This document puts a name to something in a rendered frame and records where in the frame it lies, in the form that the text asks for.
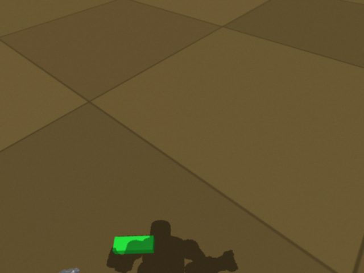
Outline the carton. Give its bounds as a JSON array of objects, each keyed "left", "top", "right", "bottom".
[{"left": 113, "top": 235, "right": 155, "bottom": 254}]

